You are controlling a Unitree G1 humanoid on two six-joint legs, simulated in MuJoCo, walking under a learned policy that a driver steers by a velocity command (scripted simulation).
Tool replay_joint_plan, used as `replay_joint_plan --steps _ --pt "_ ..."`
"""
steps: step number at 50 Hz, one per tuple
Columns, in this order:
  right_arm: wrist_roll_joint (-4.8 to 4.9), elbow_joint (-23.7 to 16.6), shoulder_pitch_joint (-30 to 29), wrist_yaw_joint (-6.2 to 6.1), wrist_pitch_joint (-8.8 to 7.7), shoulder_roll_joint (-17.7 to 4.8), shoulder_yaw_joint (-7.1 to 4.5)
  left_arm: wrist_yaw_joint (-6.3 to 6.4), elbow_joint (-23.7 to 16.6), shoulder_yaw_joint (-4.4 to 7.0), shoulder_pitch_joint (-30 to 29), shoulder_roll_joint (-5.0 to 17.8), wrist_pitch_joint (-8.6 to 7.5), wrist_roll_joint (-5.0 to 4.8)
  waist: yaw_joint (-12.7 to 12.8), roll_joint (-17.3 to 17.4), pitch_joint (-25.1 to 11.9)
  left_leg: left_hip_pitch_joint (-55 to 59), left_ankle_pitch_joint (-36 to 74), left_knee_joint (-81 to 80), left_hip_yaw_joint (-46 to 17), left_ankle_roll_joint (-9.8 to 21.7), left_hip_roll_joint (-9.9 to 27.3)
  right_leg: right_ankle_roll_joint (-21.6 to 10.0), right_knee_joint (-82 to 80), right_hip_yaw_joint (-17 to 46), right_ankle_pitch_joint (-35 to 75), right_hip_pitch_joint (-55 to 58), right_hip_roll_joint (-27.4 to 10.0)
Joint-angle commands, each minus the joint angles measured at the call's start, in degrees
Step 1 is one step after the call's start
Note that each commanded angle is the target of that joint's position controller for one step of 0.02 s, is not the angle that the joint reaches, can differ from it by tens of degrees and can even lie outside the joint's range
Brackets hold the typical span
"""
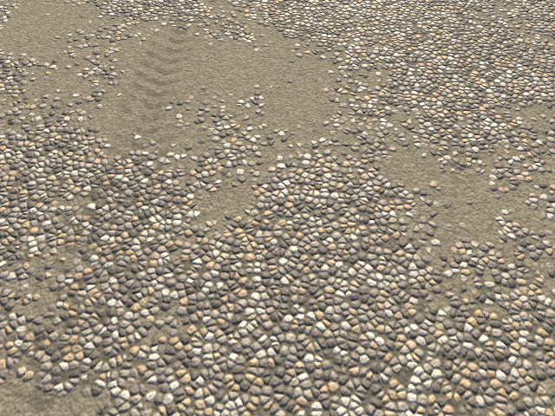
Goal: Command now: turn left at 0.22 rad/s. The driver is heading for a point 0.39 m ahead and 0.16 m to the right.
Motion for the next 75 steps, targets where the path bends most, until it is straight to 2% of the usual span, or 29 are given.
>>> replay_joint_plan --steps 1,2,7,9,11,18,25,27,29,30,31,32,34,36,39,42,45,49,50,51,52,53,54,55,58,62,68,71,75 --pt "-2.59 -3.8 2.4 -0.17 -1.13 -9.3 -2.02 -0.04 -4.6 0.21 -1.9 4.4 -1.65 1.4 -2.7 13.8 -11.3 10.8 32.1 -7.6 -20.7 15.4 20.9 1.4 12.9 2.6 -18.0 -10.0 0.3" --pt "-2.67 -3.6 0.8 0.36 -2.17 -7.5 -1.55 0.42 -4.3 0.97 -3.0 7.4 -1.25 0.42 -2.9 10.4 -8.5 8.6 27.3 -9.0 -18.6 16.0 18.0 2.3 17.4 3.6 -17.2 -9.8 -0.3" --pt "-2.01 0.2 -3.5 0.05 -4.01 -4.0 -0.51 0.49 0.0 0.7 2.7 5.0 0.38 -0.42 -0.5 9.2 -7.0 5.5 31.2 -7.6 -6.3 11.2 11.6 4.0 17.3 3.7 -7.6 -4.3 -0.5" --pt "-0.81 2.0 3.1 -0.54 -3.45 -9.9 -2.94 0.08 -1.6 0.81 -0.9 6.8 0.25 -1.61 -5.5 10.3 -6.1 9.0 -4.4 -14.2 -10.3 12.7 13.9 2.3 20.2 0.2 -6.7 -10.7 1.0" --pt "-0.02 3.1 5.2 -1.0 -4.17 -10.5 -3.41 -0.15 -4.5 1.07 -5.7 7.6 -0.28 -2.65 -7.1 11.2 -0.4 11.4 -26.1 -20.5 -18.3 12.8 18.4 -0.4 20.9 2.9 -6.9 -21.5 -1.0" --pt "0.28 4.1 4.3 -0.57 -8.16 -8.8 -4.53 -2.1 -6.0 0.44 -4.8 3.6 -2.38 -2.29 -5.1 5.8 -0.5 17.7 -14.8 -23.3 -7.1 10.2 20.4 -3.2 19.3 3.5 -0.6 -27.6 -5.2" --pt "0.56 5.1 3.4 1.27 -7.75 -11.8 -5.69 -3.25 -8.9 -0.43 -5.0 4.2 -1.37 -2.56 -3.3 5.0 2.2 13.8 -11.6 -21.8 7.0 7.7 20.0 -5.4 17.7 -2.4 -1.6 -21.7 -5.7" --pt "0.59 4.6 0.3 1.38 -7.11 -11.9 -5.44 -3.07 -6.9 0.5 3.0 5.8 -1.18 -2.73 2.0 4.4 0.1 8.5 1.9 -12.2 13.7 6.0 17.1 -7.6 14.9 -8.4 -1.2 -8.1 -0.7" --pt "-0.13 2.2 -2.8 1.02 -7.2 -8.9 -3.91 -2.25 0.8 5.38 28.1 14.7 -1.17 -2.64 14.3 -6.4 -8.5 -11.0 23.8 29.8 18.4 1.7 10.5 -12.6 11.5 -7.6 -2.2 25.2 7.8" --pt "-1.13 -1.9 -0.6 1.19 -8.84 1.2 -0.88 -2.14 -0.5 6.04 25.0 22.8 -2.06 -2.48 6.1 -26.9 -7.4 -35.2 -19.0 53.7 10.4 -2.2 0.6 -21.1 -5.6 30.2 -25.6 30.6 -5.0" --pt "0.56 -4.6 -5.3 0.74 -11.24 -4.3 -1.02 -3.02 -6.0 4.09 20.4 18.4 -4.28 -2.1 6.8 -17.1 -12.2 -41.9 -17.4 58.8 -3.2 -0.6 -1.3 -23.9 -20.3 53.7 -36.5 30.4 -12.5" --pt "3.1 -5.5 -9.5 0.96 -12.67 -8.4 -1.85 -3.29 -6.4 3.15 19.1 14.7 -5.55 -1.58 6.8 -7.9 -7.4 -47.0 -11.4 58.7 -3.5 1.4 1.1 -22.6 -22.4 52.7 -33.4 29.5 -15.6" --pt "0.59 -2.7 -5.2 0.52 -13.61 -7.1 -1.39 -3.03 -6.9 1.98 14.0 11.6 -5.74 -0.7 1.1 -0.1 -3.8 -39.1 -3.3 48.5 -4.3 2.6 5.8 -20.0 -18.3 40.7 -18.4 17.1 -12.8" --pt "-0.27 -0.7 -0.9 1.19 -11.81 -8.3 -2.2 -1.98 -9.4 0.87 6.9 8.9 -5.5 0.7 -3.5 -4.4 -0.8 -29.4 2.3 40.8 -3.4 0.8 7.9 -17.4 -16.8 26.9 7.6 6.9 -8.0" --pt "-1.75 -1.1 -5.4 1.78 -9.93 -5.4 -1.46 0.59 -8.1 0.76 7.8 8.6 -5.4 -0.13 -2.9 -1.9 -0.4 -22.0 11.4 27.6 3.4 -1.4 3.4 -12.6 -16.0 10.8 43.9 2.4 -1.1" --pt "-1.38 -2.0 -12.8 3.32 -10.42 0.1 0.39 2.97 -4.7 0.33 13.8 6.6 -3.97 -0.79 0.9 -2.3 -1.5 -16.6 26.1 8.4 7.7 -1.1 -1.8 -6.1 -14.5 4.8 47.1 4.3 2.7" --pt "-0.82 -2.4 -17.4 5.34 -11.26 -0.3 0.11 4.36 -2.2 0.66 18.3 7.0 -2.72 -0.61 3.1 -4.4 -2.3 -15.3 34.6 -1.4 7.0 0.7 -3.9 -3.9 -14.0 6.9 41.5 11.2 0.3" --pt "-0.88 1.9 -4.1 4.77 -12.0 -5.2 -2.02 4.83 -3.0 1.91 14.3 7.8 -2.59 0.77 -3.8 -8.1 -7.6 -3.3 30.0 -2.0 5.8 2.6 -6.1 -3.2 -0.7 9.7 54.1 16.5 -1.0" --pt "-0.9 4.0 4.6 3.92 -12.12 -6.0 -2.4 4.05 -4.3 1.92 9.8 7.9 -2.6 0.98 -9.3 -7.9 -10.3 5.0 34.8 -6.2 5.1 3.9 -4.0 -2.3 10.2 8.7 54.6 14.8 0.6" --pt "-2.58 5.6 11.7 3.25 -12.1 -8.5 -2.48 3.0 -6.3 0.94 10.0 3.9 -2.45 2.22 -10.4 2.2 -18.8 23.9 55.7 1.0 -5.0 9.3 8.3 0.0 32.9 9.3 25.4 2.8 5.3" --pt "-4.62 6.2 10.0 3.58 -11.85 -6.4 -1.16 1.99 -3.0 -0.52 26.5 -1.4 -1.89 0.2 -2.6 14.5 -30.5 41.4 64.9 5.5 -30.3 23.3 25.6 3.2 52.4 17.5 -25.6 -12.4 13.4" --pt "-2.57 4.8 7.3 3.34 -10.77 -5.1 -1.55 0.91 -0.9 0.48 26.2 6.5 -1.66 -1.13 -5.0 8.5 -33.6 37.1 48.6 -1.4 -34.3 24.5 23.5 2.0 55.5 20.9 -20.1 -12.1 10.7" --pt "-0.77 3.4 0.7 2.85 -9.79 -3.9 -1.3 0.65 -3.5 1.53 17.4 9.7 -1.14 -1.83 -4.6 3.6 -22.7 26.3 30.6 -5.1 -28.6 22.7 21.4 1.6 53.8 17.2 -16.7 -15.1 7.9" --pt "-0.25 3.1 -3.8 2.35 -8.84 -1.4 -0.12 1.09 -5.4 1.47 10.6 9.8 -0.69 -0.7 -3.4 -3.2 -14.0 13.7 20.2 -9.5 -23.6 19.7 18.3 1.2 49.6 13.1 -13.2 -15.4 5.9" --pt "-1.86 5.1 -6.7 2.2 -7.83 -1.4 0.32 1.65 -5.7 0.49 11.9 4.6 1.34 0.15 1.2 2.1 -5.5 -7.6 13.5 -15.2 -13.0 15.4 10.5 1.2 33.7 9.1 -10.1 -5.6 1.8" --pt "-1.79 8.0 -3.8 2.06 -7.55 -4.1 -0.71 2.48 -5.0 -1.13 11.0 1.5 0.4 0.72 -0.1 4.6 -11.8 -5.3 26.4 -12.4 -7.1 15.6 10.4 1.5 15.0 6.0 -4.8 1.7 0.5" --pt "-1.65 10.2 -1.4 1.87 -5.45 -1.0 1.02 2.65 -7.3 -0.02 4.0 6.4 0.96 2.5 -1.9 0.6 -4.6 -13.5 -18.4 -9.6 -3.4 3.5 2.8 -3.8 -5.3 11.4 1.7 6.8 -3.8" --pt "-1.45 10.8 -0.7 1.01 -5.05 -0.7 0.86 2.01 -6.4 -0.8 0.9 2.8 -0.78 2.17 -4.3 -6.7 -2.7 0.2 -3.1 -2.3 1.1 1.4 0.5 -3.7 -9.3 10.5 -12.1 -7.5 -1.3" --pt "-1.22 12.5 0.3 0.53 -4.8 -1.3 0.76 1.58 -5.5 -0.83 2.8 2.9 -2.5 1.2 -3.6 -2.8 -3.7 0.0 4.0 -1.5 0.2 2.5 1.7 -2.9 -5.6 9.1 3.1 -2.7 -0.2"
